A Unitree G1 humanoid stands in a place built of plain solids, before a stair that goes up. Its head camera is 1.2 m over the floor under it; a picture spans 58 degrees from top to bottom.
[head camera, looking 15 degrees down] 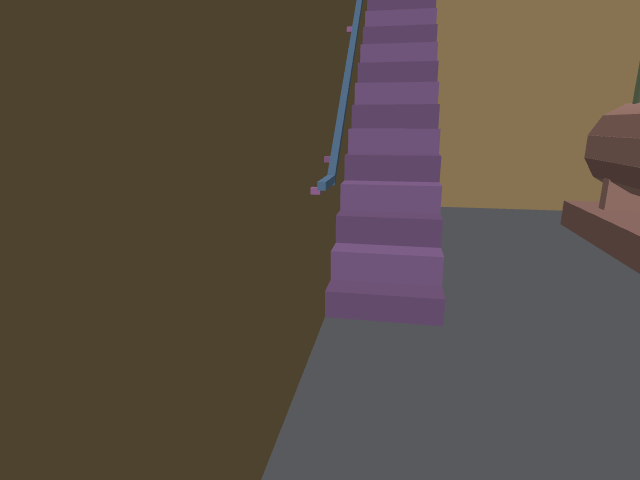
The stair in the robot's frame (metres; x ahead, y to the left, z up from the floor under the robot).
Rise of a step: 0.20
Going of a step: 0.23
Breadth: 0.74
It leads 10 degrees to the right of straight ahead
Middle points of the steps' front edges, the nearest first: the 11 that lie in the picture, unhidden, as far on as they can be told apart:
2.49 -0.39 0.18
2.72 -0.43 0.37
2.94 -0.48 0.57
3.17 -0.52 0.77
3.39 -0.56 0.97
3.61 -0.60 1.16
3.84 -0.64 1.36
4.06 -0.68 1.56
4.29 -0.72 1.75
4.51 -0.76 1.95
4.73 -0.80 2.15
